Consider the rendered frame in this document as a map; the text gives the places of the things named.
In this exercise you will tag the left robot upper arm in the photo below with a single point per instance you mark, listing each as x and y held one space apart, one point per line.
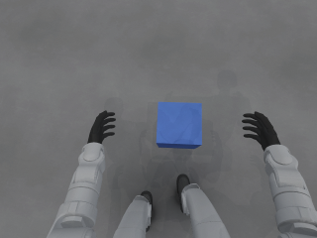
73 232

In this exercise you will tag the robot right forearm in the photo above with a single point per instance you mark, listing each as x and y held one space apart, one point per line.
295 211

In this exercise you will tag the robot left forearm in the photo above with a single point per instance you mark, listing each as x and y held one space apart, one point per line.
79 208

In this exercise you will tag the robot left hand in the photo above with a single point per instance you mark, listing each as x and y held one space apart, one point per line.
97 134

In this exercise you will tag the left robot shin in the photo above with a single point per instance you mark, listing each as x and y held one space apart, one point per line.
139 197

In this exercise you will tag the carton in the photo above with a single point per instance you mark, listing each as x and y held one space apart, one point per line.
179 125

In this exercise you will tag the robot right thigh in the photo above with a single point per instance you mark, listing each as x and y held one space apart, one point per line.
205 221

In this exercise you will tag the robot right hand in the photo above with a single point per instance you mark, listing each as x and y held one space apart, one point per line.
266 135

